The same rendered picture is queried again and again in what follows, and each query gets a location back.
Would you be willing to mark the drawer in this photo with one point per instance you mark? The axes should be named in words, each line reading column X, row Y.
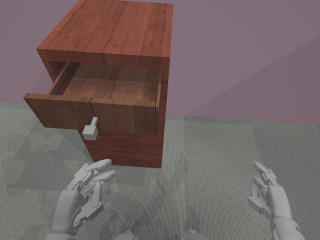
column 125, row 99

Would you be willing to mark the right robot forearm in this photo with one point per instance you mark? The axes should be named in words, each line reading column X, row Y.
column 285, row 229

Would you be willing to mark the robot right hand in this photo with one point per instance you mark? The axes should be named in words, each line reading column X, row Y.
column 274, row 203

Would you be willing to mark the handle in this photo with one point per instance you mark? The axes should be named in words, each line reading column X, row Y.
column 90, row 132

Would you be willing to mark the cabinet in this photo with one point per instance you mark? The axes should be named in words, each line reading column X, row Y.
column 120, row 33

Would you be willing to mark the robot left hand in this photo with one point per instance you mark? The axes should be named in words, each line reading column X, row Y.
column 72, row 200

